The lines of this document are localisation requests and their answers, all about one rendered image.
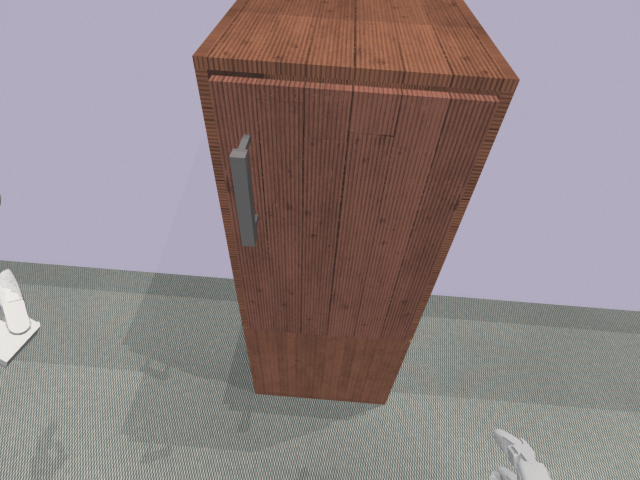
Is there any left robot hand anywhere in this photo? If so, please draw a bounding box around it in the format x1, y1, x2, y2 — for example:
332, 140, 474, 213
0, 195, 40, 368

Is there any cupboard door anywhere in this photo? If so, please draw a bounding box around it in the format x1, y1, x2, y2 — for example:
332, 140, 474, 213
208, 75, 499, 342

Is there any handle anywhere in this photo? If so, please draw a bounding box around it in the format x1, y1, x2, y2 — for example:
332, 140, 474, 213
229, 134, 259, 247

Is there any right robot hand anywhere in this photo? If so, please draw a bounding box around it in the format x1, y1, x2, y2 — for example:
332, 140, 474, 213
489, 429, 552, 480

